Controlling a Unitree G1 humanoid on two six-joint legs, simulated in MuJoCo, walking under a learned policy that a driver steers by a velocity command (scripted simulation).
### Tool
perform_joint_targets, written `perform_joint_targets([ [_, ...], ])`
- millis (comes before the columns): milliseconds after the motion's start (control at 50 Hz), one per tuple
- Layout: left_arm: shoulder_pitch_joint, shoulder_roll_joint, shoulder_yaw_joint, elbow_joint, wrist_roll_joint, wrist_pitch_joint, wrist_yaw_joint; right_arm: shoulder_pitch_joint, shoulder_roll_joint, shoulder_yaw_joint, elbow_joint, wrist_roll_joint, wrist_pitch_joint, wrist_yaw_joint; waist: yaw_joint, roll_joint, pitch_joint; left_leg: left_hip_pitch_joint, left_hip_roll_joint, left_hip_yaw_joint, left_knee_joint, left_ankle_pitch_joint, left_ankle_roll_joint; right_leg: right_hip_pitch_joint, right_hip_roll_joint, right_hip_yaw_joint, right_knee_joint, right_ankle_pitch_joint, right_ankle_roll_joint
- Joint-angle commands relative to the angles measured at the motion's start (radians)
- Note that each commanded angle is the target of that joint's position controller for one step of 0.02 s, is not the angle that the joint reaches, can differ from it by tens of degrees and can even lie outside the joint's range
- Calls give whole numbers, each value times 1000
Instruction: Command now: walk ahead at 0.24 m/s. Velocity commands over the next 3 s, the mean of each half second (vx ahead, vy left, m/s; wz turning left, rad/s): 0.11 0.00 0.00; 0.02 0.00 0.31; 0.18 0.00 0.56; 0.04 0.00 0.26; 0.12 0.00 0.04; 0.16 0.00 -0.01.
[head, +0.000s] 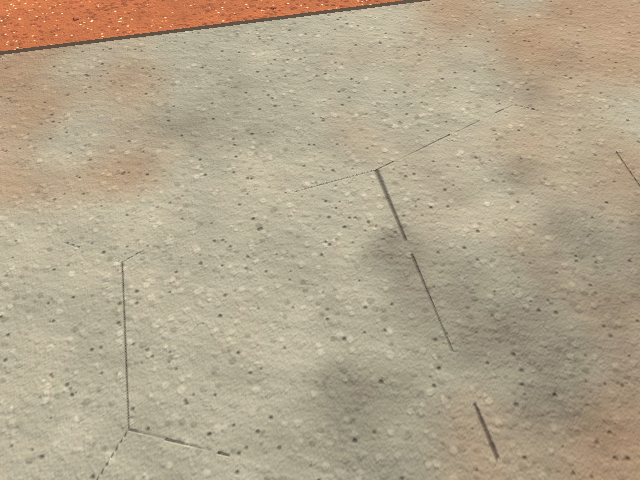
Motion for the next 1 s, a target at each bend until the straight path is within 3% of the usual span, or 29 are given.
perform_joint_targets([
  [20, 44, 102, 12, -10, -3, -24, 2, 154, -24, -8, 10, -6, 26, 4, -52, -95, -119, 30, 10, 5, -51, 66, -26, 60, -259, 129, -124, 801, -126],
  [100, 57, 90, 0, 19, 0, -10, 8, 30, -5, 9, -10, -1, 31, -2, -24, -127, -105, 62, 19, 55, -306, 192, -34, 55, -209, 57, -119, 765, -96],
  [160, 104, 91, -2, 52, 2, 3, 13, -11, -12, 14, -6, 5, 32, -16, 5, -128, -119, 101, 10, 66, -406, 218, -26, 101, -226, 75, -89, 720, -95],
  [220, 99, 81, -5, 72, 2, 19, 22, -10, -18, 15, 10, 3, 24, -28, 5, -118, -92, 154, 6, 59, -523, 180, -2, 112, -251, 120, -34, 601, -89],
  [240, 82, 75, -7, 75, -4, 24, 26, 18, -11, 16, 25, 0, 18, -32, -16, -97, -85, 216, 6, 57, -627, 238, 8, 95, -240, 125, 2, 515, -68],
  [260, 99, 67, -9, 82, -2, 26, 30, 43, -33, 14, 38, -5, 6, -35, -21, -43, -90, 306, 49, 5, -730, 411, 15, 64, -209, 129, 42, 369, -27],
  [280, 161, 53, -11, 83, 7, 26, 32, 84, -104, 1, 48, -9, -4, -40, 12, 43, -133, 417, 174, -104, -694, 723, 32, 14, -153, 106, 100, 116, 6],
  [300, 287, -24, -26, 125, -11, 39, 33, 52, -110, 4, 47, 9, 3, -40, 60, 153, -173, 430, 279, -197, -681, 875, 149, -3, -67, 62, 134, -215, 29],
  [320, 266, 11, -19, 148, -11, 59, 44, 42, -60, 14, 46, 16, 12, -36, 27, 135, -163, 363, 294, -247, -721, 755, 190, 31, -45, 63, 133, -293, 38],
  [360, 201, 19, -16, 144, -4, 77, 44, -52, -30, 26, 36, 8, 24, -34, 54, 106, -102, 252, 211, -193, -769, 488, 126, 87, -55, 89, 41, -209, 43],
  [400, 163, 26, -18, 150, 5, 81, 39, -52, -29, 24, 47, 16, 29, -39, 36, 68, -45, 216, 127, -118, -777, 339, 54, 95, -93, 120, -30, -103, 48],
  [440, 158, 12, -23, 166, 1, 75, 41, -15, -28, 20, 72, 23, 28, -41, 19, 6, -52, 277, 99, -87, -750, 394, 39, 90, -114, 133, -49, -42, 50],
  [540, 143, 7, -26, 191, -4, 72, 53, 2, -14, 18, 108, 20, 29, -41, 7, -24, -66, 339, 98, -78, -734, 462, 42, 95, -125, 136, -75, -22, 52],
  [580, 126, 23, -18, 184, -1, 76, 61, -12, -26, 13, 107, 20, 35, -40, 7, -23, -43, 297, 87, -89, -724, 451, 48, 98, -120, 114, -53, -42, 53],
  [660, 144, 42, 5, 160, -1, 87, 81, -46, -68, -10, 66, 16, 46, -34, 18, 1, -62, 204, 98, -154, -684, 425, 97, 77, -97, 61, 67, -129, 45],
  [740, 145, 22, 15, 112, -4, 97, 88, 1, -103, -33, 43, 0, 65, -34, -1, 90, -110, 181, 186, -350, -751, 400, 183, -3, -31, 29, 232, -271, 53],
  [780, 169, 15, 15, 95, -7, 93, 85, -24, -121, -43, 21, -2, 73, -35, 10, 118, -144, 199, 227, -421, -786, 377, 216, -44, -11, 54, 279, -323, 45],
  [820, 203, 11, 15, 86, -10, 86, 82, -95, -114, -48, -7, 2, 86, -34, 45, 85, -148, 111, 186, -389, -789, 289, 169, 27, -20, 85, 182, -279, 27],
  [840, 238, 31, 19, 84, -5, 82, 83, -148, -93, -45, -30, 13, 95, -31, 73, 30, -129, 14, 117, -312, -746, 207, 107, 108, -62, 131, 12, -254, 8],
  [860, 250, 127, 42, 72, 14, 81, 87, -192, -35, -35, -68, 31, 101, -26, 78, -149, -88, -174, -14, -156, -581, 10, 22, 186, -239, 330, -156, -293, -56],
  [880, 153, 163, 53, 49, 15, 85, 88, -170, -22, -35, -73, 16, 102, -31, 46, -295, -27, -213, -129, 39, -317, -165, -11, 102, -453, 475, -227, -65, -146],
  [900, 111, 104, 38, 25, 20, 85, 91, -136, -60, -44, -47, -13, 103, -29, 7, -120, -23, -152, -59, -4, -142, -174, -10, 46, -446, 394, -180, 159, -165],
  [920, 67, 71, 29, 5, 17, 82, 94, -76, -53, -50, -17, -10, 106, -23, -32, -39, -43, -104, -59, -13, -61, -129, -14, 32, -390, 296, -137, 265, -150],
  [940, 30, 78, 28, -16, 16, 78, 95, -43, -51, -54, -3, -11, 109, -18, -57, -31, -45, -103, -53, -10, -1, -79, -21, 43, -344, 219, -112, 316, -123],
  [960, 14, 88, 29, -31, 13, 73, 95, -41, -51, -55, -4, -15, 112, -13, -58, -68, -50, -125, -49, -3, 25, -50, -32, 77, -317, 165, -95, 358, -105],
  [980, 12, 91, 30, -40, 13, 72, 92, -39, -49, -55, -4, -14, 115, -8, -51, -97, -51, -136, -46, 14, 15, -39, -50, 108, -289, 119, -77, 389, -94],
  [1000, 55, 88, 32, -36, 16, 72, 86, -71, -51, -54, -16, -10, 118, -2, -20, -121, -63, -160, -36, 27, -18, -11, -58, 156, -286, 113, -97, 262, -88],
])
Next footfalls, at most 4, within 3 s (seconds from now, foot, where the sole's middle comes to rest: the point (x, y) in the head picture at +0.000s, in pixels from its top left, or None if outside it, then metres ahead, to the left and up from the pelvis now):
0.26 left None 0.20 0.11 -0.78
1.38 left None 0.16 0.19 -0.78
1.96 right None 0.29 0.06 -0.78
2.58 left None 0.23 0.30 -0.78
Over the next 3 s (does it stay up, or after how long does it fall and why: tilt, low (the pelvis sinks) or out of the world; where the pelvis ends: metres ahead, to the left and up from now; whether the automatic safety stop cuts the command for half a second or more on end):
stays up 0.31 0.26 -0.01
